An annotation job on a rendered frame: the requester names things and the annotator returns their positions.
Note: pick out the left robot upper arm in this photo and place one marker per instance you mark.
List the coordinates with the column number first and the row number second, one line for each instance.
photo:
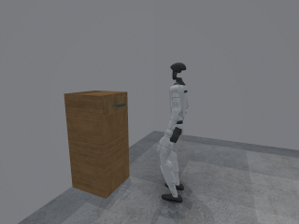
column 175, row 91

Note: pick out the robot left forearm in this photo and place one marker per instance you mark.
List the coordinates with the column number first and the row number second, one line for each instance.
column 172, row 123

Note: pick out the right robot upper arm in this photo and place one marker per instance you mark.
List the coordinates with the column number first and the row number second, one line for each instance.
column 187, row 103

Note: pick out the robot left hand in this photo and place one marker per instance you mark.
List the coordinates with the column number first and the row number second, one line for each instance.
column 165, row 142

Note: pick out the drawer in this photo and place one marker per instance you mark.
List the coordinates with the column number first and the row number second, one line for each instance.
column 108, row 104

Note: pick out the cabinet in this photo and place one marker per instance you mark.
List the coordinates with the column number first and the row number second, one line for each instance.
column 98, row 144

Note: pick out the handle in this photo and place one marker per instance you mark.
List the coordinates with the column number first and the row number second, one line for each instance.
column 120, row 105

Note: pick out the left robot shin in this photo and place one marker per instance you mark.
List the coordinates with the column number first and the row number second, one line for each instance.
column 169, row 178

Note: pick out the right robot foot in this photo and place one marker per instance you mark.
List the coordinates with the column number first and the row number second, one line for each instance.
column 179, row 186

